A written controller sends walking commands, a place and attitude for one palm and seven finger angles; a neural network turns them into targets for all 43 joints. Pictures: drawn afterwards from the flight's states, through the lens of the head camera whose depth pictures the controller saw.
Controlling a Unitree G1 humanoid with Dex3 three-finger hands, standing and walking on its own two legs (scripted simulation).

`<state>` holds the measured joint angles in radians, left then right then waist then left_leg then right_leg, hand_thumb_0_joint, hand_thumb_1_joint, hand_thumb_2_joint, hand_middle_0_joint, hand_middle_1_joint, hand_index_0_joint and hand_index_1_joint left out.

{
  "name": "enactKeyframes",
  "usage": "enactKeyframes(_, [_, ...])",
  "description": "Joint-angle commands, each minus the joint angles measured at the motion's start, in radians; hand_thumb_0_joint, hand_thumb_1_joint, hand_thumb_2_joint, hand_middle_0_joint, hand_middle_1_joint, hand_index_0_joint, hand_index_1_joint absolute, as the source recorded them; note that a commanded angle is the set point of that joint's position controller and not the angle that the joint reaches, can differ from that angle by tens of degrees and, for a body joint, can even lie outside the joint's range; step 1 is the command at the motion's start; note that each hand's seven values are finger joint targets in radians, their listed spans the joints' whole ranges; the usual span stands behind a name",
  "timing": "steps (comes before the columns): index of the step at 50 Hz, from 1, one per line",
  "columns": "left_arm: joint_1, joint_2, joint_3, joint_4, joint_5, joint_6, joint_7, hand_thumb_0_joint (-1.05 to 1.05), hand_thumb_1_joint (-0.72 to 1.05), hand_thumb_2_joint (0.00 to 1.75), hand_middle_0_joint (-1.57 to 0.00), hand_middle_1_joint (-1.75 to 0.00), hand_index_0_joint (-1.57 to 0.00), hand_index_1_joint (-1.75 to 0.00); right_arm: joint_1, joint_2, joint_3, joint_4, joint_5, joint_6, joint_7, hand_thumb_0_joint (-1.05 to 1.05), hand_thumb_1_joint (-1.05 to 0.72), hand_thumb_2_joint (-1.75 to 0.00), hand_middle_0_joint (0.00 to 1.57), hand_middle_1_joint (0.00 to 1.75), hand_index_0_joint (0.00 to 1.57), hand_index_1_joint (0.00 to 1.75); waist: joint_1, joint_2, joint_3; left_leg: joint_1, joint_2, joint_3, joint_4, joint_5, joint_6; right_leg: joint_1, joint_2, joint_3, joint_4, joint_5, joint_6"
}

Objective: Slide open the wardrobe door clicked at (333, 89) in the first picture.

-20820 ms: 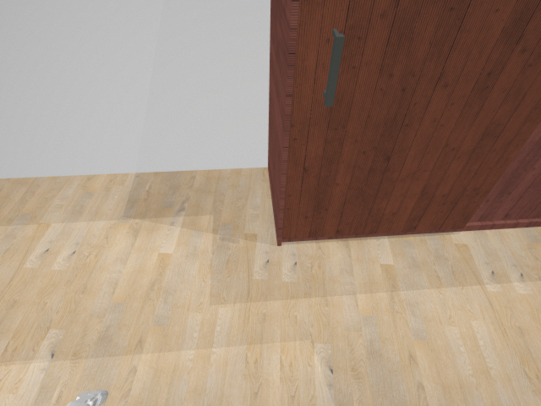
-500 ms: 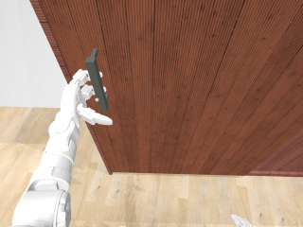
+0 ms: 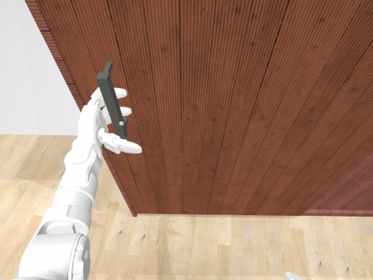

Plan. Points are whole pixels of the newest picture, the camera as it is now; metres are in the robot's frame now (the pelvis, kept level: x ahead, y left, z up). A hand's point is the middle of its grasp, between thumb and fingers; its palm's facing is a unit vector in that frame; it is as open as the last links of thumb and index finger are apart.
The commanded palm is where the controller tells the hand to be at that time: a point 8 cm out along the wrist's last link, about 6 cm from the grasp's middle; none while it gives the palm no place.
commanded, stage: slide the fingers in behind the handle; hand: left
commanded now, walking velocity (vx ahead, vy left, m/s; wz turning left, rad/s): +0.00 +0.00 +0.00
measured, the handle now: (116, 103) +0.49 +0.17 +0.11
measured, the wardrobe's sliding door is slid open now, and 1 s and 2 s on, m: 0.00 0.00 0.00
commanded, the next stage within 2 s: grip the handle and tug to test in 0.64 s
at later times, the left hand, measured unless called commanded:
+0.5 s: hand (121, 123) +0.42 +0.15 +0.10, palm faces -0.02 -1.00 +0.00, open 14.1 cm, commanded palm +0.39 +0.20 +0.11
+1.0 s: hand (121, 124) +0.42 +0.15 +0.10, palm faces +0.00 -1.00 -0.01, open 12.8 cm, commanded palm +0.39 +0.19 +0.11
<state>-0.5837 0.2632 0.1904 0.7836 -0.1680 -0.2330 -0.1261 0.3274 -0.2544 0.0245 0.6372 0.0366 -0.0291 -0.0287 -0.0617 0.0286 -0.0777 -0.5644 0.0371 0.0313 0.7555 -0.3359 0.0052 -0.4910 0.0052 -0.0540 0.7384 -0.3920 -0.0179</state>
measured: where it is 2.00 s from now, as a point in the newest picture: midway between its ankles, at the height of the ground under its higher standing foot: outside the picture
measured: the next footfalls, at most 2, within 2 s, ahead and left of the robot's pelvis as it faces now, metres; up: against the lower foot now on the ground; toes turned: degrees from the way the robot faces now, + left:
none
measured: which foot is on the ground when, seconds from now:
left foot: down 0.00-1.00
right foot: down 0.00-1.00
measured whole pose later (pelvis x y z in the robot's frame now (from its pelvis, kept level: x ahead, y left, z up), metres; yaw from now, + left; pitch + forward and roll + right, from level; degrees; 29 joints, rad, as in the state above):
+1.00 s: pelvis +0.01 +0.01 +0.00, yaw -1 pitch +8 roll -1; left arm -0.51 0.22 0.15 0.67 -0.16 -0.21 -0.07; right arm 0.32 -0.24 0.02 0.63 0.03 -0.04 -0.01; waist -0.05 0.03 -0.09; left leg -0.54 0.03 0.05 0.76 -0.35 0.02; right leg -0.47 0.00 -0.04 0.73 -0.40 0.00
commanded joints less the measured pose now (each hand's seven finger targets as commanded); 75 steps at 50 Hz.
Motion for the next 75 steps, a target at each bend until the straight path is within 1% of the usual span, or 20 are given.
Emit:
enactKeyframes(1, [-0.401, 0.136, 0.015, -0.253, -0.011, -0.088, -0.015, 0.00, -0.50, 0.30, -0.30, -1.20, -0.30, -1.20, 0.001, -0.132, -0.057, -0.119, 0.001, -0.044, -0.008, 0.00, -0.90, -0.90, 0.20, 0.30, 0.20, 0.30, -0.002, -0.021, -0.338, 0.247, -0.041, -0.027, -0.067, 0.231, 0.029, 0.070, 0.029, 0.028, -0.099, 0.378, 0.002])
enactKeyframes(9, [-0.434, 0.071, -0.046, -0.260, -0.004, -0.095, -0.006, 0.00, -0.50, 0.30, -0.30, -1.20, -0.30, -1.20, 0.004, -0.132, -0.062, -0.111, 0.001, -0.053, -0.002, 0.00, -0.90, -0.90, 0.20, 0.30, 0.20, 0.30, -0.020, -0.007, -0.328, 0.276, -0.040, -0.034, -0.062, 0.232, 0.030, 0.030, 0.032, 0.018, -0.098, 0.358, 0.000])
enactKeyframes(12, [-0.420, 0.109, -0.017, -0.235, -0.005, -0.086, -0.005, 0.00, -0.50, 0.30, -0.30, -1.20, -0.30, -1.20, 0.003, -0.136, -0.060, -0.106, 0.001, -0.050, -0.004, 0.00, -0.90, -0.90, 0.20, 0.30, 0.20, 0.30, -0.014, -0.039, -0.316, 0.249, -0.041, -0.033, -0.066, 0.221, 0.031, 0.045, 0.031, 0.023, -0.101, 0.365, 0.003])
enactKeyframes(15, [-0.466, 0.115, -0.022, -0.241, 0.002, -0.088, -0.008, 0.00, -0.50, 0.30, -0.30, -1.20, -0.30, -1.20, 0.000, -0.135, -0.058, -0.101, 0.002, -0.046, -0.007, 0.00, -0.90, -0.90, 0.20, 0.30, 0.20, 0.30, -0.024, -0.008, -0.311, 0.258, -0.040, -0.034, -0.065, 0.225, 0.030, 0.031, 0.028, 0.024, -0.099, 0.364, 0.002])
enactKeyframes(21, [-0.413, 0.085, -0.029, -0.231, -0.009, -0.080, -0.006, 0.00, -0.50, 0.30, -0.30, -1.20, -0.30, -1.20, -0.006, -0.131, -0.056, -0.109, 0.001, -0.048, -0.002, 0.00, -0.90, -0.90, 0.20, 0.30, 0.20, 0.30, -0.014, -0.032, -0.304, 0.260, -0.039, -0.036, -0.064, 0.239, 0.028, 0.032, 0.032, 0.016, -0.097, 0.372, 0.002])
enactKeyframes(24, [-0.413, 0.150, 0.023, -0.222, -0.005, -0.082, -0.004, 0.00, -0.50, 0.30, -0.30, -1.20, -0.30, -1.20, 0.001, -0.140, -0.056, -0.109, -0.003, -0.043, -0.006, 0.00, -0.90, -0.90, 0.20, 0.30, 0.20, 0.30, -0.002, -0.053, -0.310, 0.236, -0.041, -0.036, -0.066, 0.235, 0.030, 0.061, 0.030, 0.021, -0.095, 0.370, 0.000])
enactKeyframes(27, [-0.374, 0.112, 0.006, -0.262, -0.010, -0.083, -0.011, 0.00, -0.50, 0.30, -0.30, -1.20, -0.30, -1.20, -0.014, -0.128, -0.056, -0.124, -0.001, -0.045, -0.003, 0.00, -0.90, -0.90, 0.20, 0.30, 0.20, 0.30, 0.008, -0.010, -0.342, 0.272, -0.040, -0.030, -0.063, 0.276, 0.026, 0.063, 0.030, 0.018, -0.086, 0.406, -0.001])
enactKeyframes(34, [-0.336, 0.136, 0.021, -0.315, -0.004, -0.078, 0.000, 0.00, -0.50, 0.30, -0.30, -1.20, -0.30, -1.20, -0.014, -0.132, -0.057, -0.131, -0.002, -0.038, -0.001, 0.00, -0.90, -0.90, 0.20, 0.30, 0.20, 0.30, 0.011, -0.004, -0.329, 0.272, -0.034, -0.034, -0.066, 0.303, 0.024, 0.071, 0.034, 0.012, -0.082, 0.408, -0.004])
enactKeyframes(37, [-0.340, 0.080, -0.020, -0.339, -0.006, -0.073, 0.006, 0.00, -0.50, 0.30, -0.30, -1.20, -0.30, -1.20, -0.023, -0.127, -0.058, -0.134, 0.000, -0.043, 0.002, 0.00, -0.90, -0.90, 0.20, 0.30, 0.20, 0.30, 0.007, 0.013, -0.318, 0.299, -0.027, -0.043, -0.072, 0.305, 0.018, 0.041, 0.037, 0.004, -0.084, 0.384, -0.005])
enactKeyframes(44, [-0.317, 0.070, -0.035, -0.376, 0.004, -0.076, 0.026, 0.00, -0.17, 0.44, -0.33, -1.25, -0.33, -1.25, -0.013, -0.133, -0.062, -0.128, -0.005, -0.048, 0.005, 0.00, -0.90, -0.90, 0.20, 0.30, 0.20, 0.30, 0.006, -0.003, -0.339, 0.319, -0.023, -0.049, -0.072, 0.333, 0.016, 0.050, 0.038, 0.000, -0.080, 0.388, -0.006])
enactKeyframes(46, [-0.338, 0.031, -0.068, -0.388, 0.008, -0.075, 0.027, 0.00, -0.08, 0.48, -0.35, -1.26, -0.35, -1.26, -0.020, -0.126, -0.061, -0.128, -0.004, -0.052, 0.007, 0.00, -0.90, -0.90, 0.20, 0.30, 0.20, 0.30, -0.002, 0.017, -0.336, 0.329, -0.021, -0.050, -0.073, 0.329, 0.014, 0.031, 0.038, -0.002, -0.080, 0.381, -0.004])
enactKeyframes(49, [-0.320, 0.075, -0.034, -0.357, 0.011, -0.071, 0.031, 0.00, 0.06, 0.54, -0.36, -1.28, -0.36, -1.28, -0.009, -0.136, -0.065, -0.120, -0.006, -0.049, 0.004, 0.00, -0.90, -0.90, 0.20, 0.30, 0.20, 0.30, 0.000, -0.034, -0.319, 0.306, -0.023, -0.048, -0.071, 0.314, 0.019, 0.045, 0.039, 0.001, -0.088, 0.382, -0.004])
enactKeyframes(52, [-0.366, 0.023, -0.078, -0.378, 0.012, -0.070, 0.027, 0.00, 0.20, 0.60, -0.38, -1.30, -0.38, -1.30, -0.018, -0.126, -0.063, -0.119, -0.004, -0.052, 0.004, 0.00, -0.90, -0.90, 0.20, 0.30, 0.20, 0.30, -0.009, 0.018, -0.328, 0.332, -0.023, -0.049, -0.073, 0.326, 0.015, 0.025, 0.037, 0.000, -0.085, 0.384, -0.004])
enactKeyframes(55, [-0.321, 0.064, -0.041, -0.367, 0.008, -0.064, 0.026, 0.00, 0.34, 0.66, -0.39, -1.32, -0.39, -1.32, -0.012, -0.133, -0.065, -0.117, -0.004, -0.051, 0.004, 0.00, -0.90, -0.90, 0.20, 0.30, 0.20, 0.30, 0.004, 0.003, -0.349, 0.331, -0.023, -0.051, -0.069, 0.344, 0.016, 0.045, 0.036, 0.001, -0.083, 0.398, -0.005])
enactKeyframes(57, [-0.371, 0.021, -0.082, -0.366, 0.009, -0.063, 0.023, 0.00, 0.43, 0.70, -0.40, -1.33, -0.40, -1.33, -0.014, -0.126, -0.062, -0.112, -0.004, -0.053, 0.004, 0.00, -0.90, -0.90, 0.20, 0.30, 0.20, 0.30, -0.010, 0.016, -0.330, 0.330, -0.026, -0.050, -0.071, 0.326, 0.016, 0.030, 0.036, 0.000, -0.089, 0.389, -0.004])
enactKeyframes(65, [-0.320, 0.094, -0.017, -0.356, 0.003, -0.065, 0.010, 0.00, 0.81, 0.86, -0.44, -1.39, -0.44, -1.39, -0.012, -0.133, -0.064, -0.116, -0.007, -0.046, 0.001, 0.00, -0.90, -0.90, 0.20, 0.30, 0.20, 0.30, 0.005, -0.034, -0.353, 0.308, -0.032, -0.040, -0.063, 0.355, 0.024, 0.082, 0.033, 0.010, -0.085, 0.457, -0.002])
enactKeyframes(67, [-0.316, 0.048, -0.057, -0.370, -0.001, -0.066, 0.001, 0.00, 0.90, 0.90, -0.45, -1.40, -0.45, -1.40, -0.020, -0.126, -0.062, -0.123, -0.003, -0.047, 0.003, 0.00, -0.90, -0.90, 0.20, 0.30, 0.20, 0.30, 0.004, -0.001, -0.348, 0.321, -0.032, -0.038, -0.063, 0.359, 0.021, 0.070, 0.034, 0.008, -0.085, 0.452, -0.003])
enactKeyframes(68, [-0.324, 0.044, -0.056, -0.383, -0.007, -0.067, 0.000, 0.00, 0.90, 0.90, -0.45, -1.40, -0.45, -1.40, -0.026, -0.124, -0.062, -0.124, -0.003, -0.049, 0.005, 0.00, -0.90, -0.90, 0.20, 0.30, 0.20, 0.30, 0.004, 0.031, -0.342, 0.328, -0.033, -0.036, -0.061, 0.357, 0.021, 0.060, 0.034, 0.008, -0.088, 0.447, -0.004])
enactKeyframes(74, [-0.277, 0.043, -0.062, -0.396, -0.006, -0.065, 0.001, 0.00, 0.90, 0.90, -0.45, -1.40, -0.45, -1.40, -0.021, -0.128, -0.064, -0.133, -0.004, -0.048, 0.005, 0.00, -0.90, -0.90, 0.20, 0.30, 0.20, 0.30, 0.004, -0.019, -0.342, 0.315, -0.033, -0.034, -0.060, 0.378, 0.026, 0.089, 0.034, 0.008, -0.086, 0.480, -0.001])
enactKeyframes(75, [-0.278, 0.073, -0.035, -0.387, -0.006, -0.064, 0.002, 0.00, 0.90, 0.90, -0.45, -1.40, -0.45, -1.40, -0.022, -0.129, -0.064, -0.127, -0.005, -0.047, 0.004, 0.00, -0.90, -0.90, 0.20, 0.30, 0.20, 0.30, 0.009, -0.023, -0.340, 0.303, -0.034, -0.033, -0.061, 0.366, 0.026, 0.093, 0.033, 0.012, -0.087, 0.485, 0.000])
